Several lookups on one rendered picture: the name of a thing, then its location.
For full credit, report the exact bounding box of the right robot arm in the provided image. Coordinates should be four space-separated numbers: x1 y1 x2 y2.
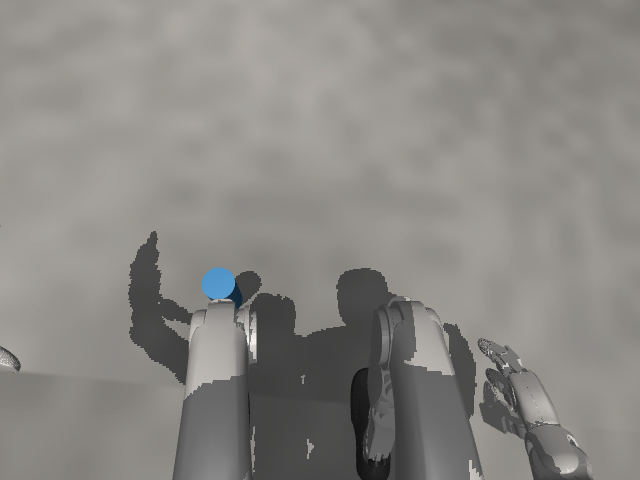
524 425 594 480

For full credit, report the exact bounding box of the right robot hand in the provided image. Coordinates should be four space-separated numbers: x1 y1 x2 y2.
478 339 561 440

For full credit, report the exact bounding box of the can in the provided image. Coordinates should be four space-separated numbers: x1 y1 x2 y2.
202 267 243 309

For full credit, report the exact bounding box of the right robot foot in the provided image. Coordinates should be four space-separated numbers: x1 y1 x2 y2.
351 368 390 480

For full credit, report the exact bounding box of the left robot hand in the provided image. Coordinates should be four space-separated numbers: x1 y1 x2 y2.
0 346 21 372

